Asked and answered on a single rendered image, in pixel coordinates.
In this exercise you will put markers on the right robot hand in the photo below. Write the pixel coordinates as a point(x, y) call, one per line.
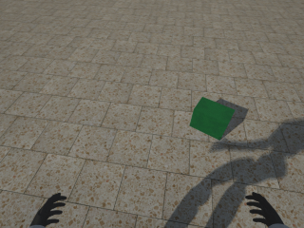
point(270, 214)

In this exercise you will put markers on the left robot hand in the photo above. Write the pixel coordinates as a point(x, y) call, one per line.
point(41, 218)

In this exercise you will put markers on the carton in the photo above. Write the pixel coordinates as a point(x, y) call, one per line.
point(211, 117)

